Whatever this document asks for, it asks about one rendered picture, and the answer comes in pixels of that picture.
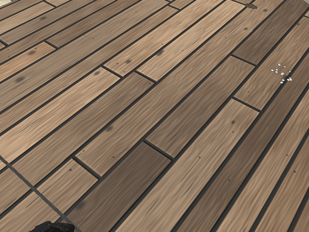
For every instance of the left robot hand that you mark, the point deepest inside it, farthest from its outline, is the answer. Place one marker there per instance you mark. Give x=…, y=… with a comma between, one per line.
x=49, y=226

